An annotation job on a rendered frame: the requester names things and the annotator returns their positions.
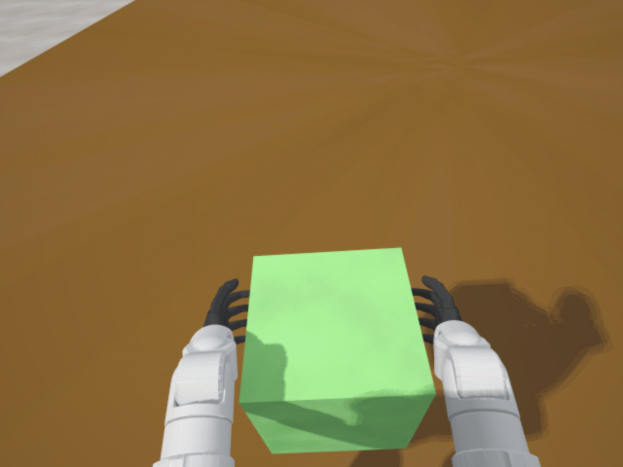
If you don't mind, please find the robot right hand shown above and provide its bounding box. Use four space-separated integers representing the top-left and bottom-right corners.
411 275 463 344

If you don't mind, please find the carton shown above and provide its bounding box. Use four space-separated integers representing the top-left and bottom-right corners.
239 248 436 453

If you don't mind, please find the right robot forearm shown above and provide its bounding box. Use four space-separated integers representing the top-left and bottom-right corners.
433 320 541 467

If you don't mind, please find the left robot forearm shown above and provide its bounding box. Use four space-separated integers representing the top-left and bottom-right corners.
153 325 238 467

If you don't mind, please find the robot left hand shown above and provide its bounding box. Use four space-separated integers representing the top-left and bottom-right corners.
203 278 250 344

